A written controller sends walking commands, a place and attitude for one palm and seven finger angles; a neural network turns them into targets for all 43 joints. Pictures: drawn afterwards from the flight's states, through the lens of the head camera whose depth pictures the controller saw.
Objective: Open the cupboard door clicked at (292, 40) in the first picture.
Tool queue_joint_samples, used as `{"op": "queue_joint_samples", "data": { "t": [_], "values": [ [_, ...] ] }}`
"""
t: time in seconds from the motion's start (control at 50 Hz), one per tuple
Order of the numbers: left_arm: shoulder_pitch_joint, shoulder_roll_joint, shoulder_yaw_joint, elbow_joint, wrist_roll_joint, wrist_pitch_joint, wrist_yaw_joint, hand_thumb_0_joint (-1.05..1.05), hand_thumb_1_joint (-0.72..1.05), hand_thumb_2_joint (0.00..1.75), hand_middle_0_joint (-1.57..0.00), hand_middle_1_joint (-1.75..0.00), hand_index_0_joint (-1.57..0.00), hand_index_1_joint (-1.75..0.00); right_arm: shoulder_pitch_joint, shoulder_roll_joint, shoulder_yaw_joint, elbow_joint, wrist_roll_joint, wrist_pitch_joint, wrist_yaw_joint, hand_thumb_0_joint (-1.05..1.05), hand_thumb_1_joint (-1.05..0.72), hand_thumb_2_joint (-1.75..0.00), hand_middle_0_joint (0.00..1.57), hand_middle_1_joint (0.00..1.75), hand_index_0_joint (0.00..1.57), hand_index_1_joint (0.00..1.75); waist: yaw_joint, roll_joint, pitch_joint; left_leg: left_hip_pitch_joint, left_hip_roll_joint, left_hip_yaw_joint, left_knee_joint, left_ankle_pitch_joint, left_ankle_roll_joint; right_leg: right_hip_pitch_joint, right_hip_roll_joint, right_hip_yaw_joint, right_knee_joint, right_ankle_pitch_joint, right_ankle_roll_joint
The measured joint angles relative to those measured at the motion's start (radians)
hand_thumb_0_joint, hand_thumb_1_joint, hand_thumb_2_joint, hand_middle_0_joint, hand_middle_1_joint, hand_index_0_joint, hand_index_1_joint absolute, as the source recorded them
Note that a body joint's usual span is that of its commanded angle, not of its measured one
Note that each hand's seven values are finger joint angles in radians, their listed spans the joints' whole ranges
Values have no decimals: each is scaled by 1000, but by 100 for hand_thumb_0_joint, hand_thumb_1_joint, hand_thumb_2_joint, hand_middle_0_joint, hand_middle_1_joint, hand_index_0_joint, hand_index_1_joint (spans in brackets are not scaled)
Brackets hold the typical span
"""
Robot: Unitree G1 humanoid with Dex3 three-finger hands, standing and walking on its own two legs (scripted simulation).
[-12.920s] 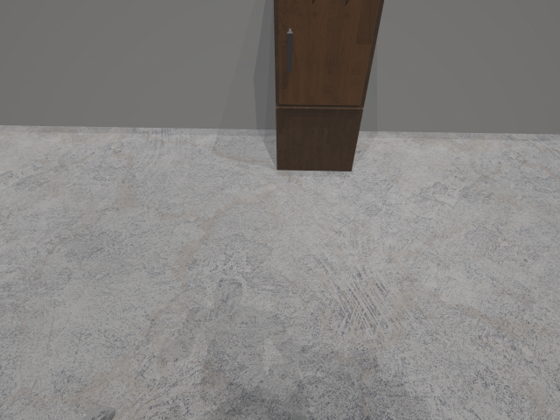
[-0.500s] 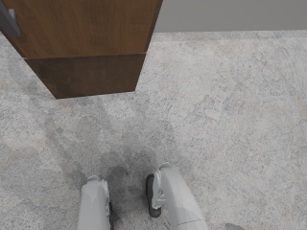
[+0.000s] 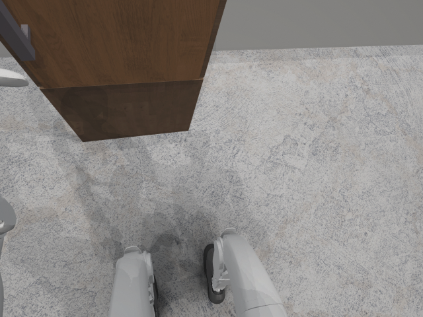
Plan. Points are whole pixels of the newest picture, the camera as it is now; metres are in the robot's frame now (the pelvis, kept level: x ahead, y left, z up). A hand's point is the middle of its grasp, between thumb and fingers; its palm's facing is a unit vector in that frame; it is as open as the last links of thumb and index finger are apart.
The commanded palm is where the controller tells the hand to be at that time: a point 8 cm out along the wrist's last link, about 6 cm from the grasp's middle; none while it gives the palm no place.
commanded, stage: slide the fingers in behind the handle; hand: left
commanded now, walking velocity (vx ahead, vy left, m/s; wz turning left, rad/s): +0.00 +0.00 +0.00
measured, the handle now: (2, 7) +0.60 +0.26 +0.06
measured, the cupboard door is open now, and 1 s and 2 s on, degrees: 0 0 1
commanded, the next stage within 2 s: close the thumb around the handle in 0.92 s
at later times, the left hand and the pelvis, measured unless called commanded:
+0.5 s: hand (14, 39) +0.55 +0.25 +0.05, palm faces +0.08 -1.00 -0.04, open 13.9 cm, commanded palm +0.54 +0.26 +0.05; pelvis +0.00 -0.01 +0.00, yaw +1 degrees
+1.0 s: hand (19, 38) +0.55 +0.24 +0.05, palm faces +0.09 -0.99 -0.05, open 13.9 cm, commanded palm +0.53 +0.26 +0.05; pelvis +0.00 -0.01 +0.00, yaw +0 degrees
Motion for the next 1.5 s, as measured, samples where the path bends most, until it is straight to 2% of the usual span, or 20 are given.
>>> {"op": "queue_joint_samples", "data": {
  "t": [0.16,0.3,0.48,0.54,0.68,0.84,0.96,1.1,1.26,1.5],
  "values": [
    [11,-52,-22,-11,-6,-13,20,-2,-49,30,-30,-120,-30,-121,-7,3,-9,7,-4,2,5,0,-90,-90,20,30,20,30,7,0,-6,14,-3,1,-10,0,-3,11,-2,1,-4,-4,-2],
    [8,-66,-26,2,0,-29,60,-2,-49,30,-30,-120,-31,-123,-13,6,-11,5,-6,-3,5,0,-90,-90,20,30,20,30,6,0,-3,19,-3,0,-11,-1,-6,14,-2,1,-1,-8,-5],
    [1,-100,-66,-11,-8,-34,67,-2,-49,30,-30,-120,-30,-122,-14,11,-18,25,-10,-3,9,0,-90,-90,20,30,20,30,17,1,-4,20,-7,-3,-15,1,-10,15,-5,-2,0,-11,-8],
    [0,-115,-54,-3,-13,-37,80,-2,-49,30,-30,-120,-30,-123,-14,12,-17,24,-10,-2,9,0,-90,-90,20,30,20,30,13,1,-7,23,-6,-2,-17,2,-10,17,-5,-1,-1,-10,-8],
    [-2,-105,-54,13,10,-46,104,-2,-49,30,-30,-121,-31,-124,-11,10,-16,17,-12,-4,11,0,-90,-90,20,30,20,30,7,4,-6,24,-5,-1,-15,1,-11,16,-3,1,4,-11,-10],
    [2,-109,-54,10,1,-51,90,-2,-49,30,-30,-121,-30,-122,-9,10,-17,22,-10,-4,9,0,-90,-90,20,30,20,30,7,6,-6,25,-5,3,-16,3,-10,14,-2,6,4,-8,-9],
    [17,-107,-28,5,5,-53,90,-2,-49,30,-30,-121,-31,-122,-8,8,-16,13,-8,-2,10,1,-90,-90,20,30,20,30,2,8,-7,30,-1,10,-17,2,-9,15,2,12,3,-6,-8],
    [32,-114,-32,-5,-4,-57,86,-2,-48,31,-30,-121,-30,-121,-6,8,-18,13,-5,-1,10,1,-90,-90,20,30,20,30,9,9,-6,41,-1,13,-23,4,-8,25,2,16,-1,-4,-7],
    [28,-128,-40,6,-7,-65,91,-2,-24,41,-32,-123,-32,-123,-10,6,-20,19,-6,-4,9,1,-90,-90,20,30,20,30,15,8,-11,45,-5,13,-26,6,-8,28,-1,16,-2,-5,-6],
    [29,-119,-38,7,-7,-67,84,-1,37,67,-36,-130,-36,-129,-15,2,-21,16,-5,-5,5,1,-90,-90,20,30,20,30,14,8,-9,40,-5,13,-21,4,-8,23,0,17,3,-6,-6]
  ]
}}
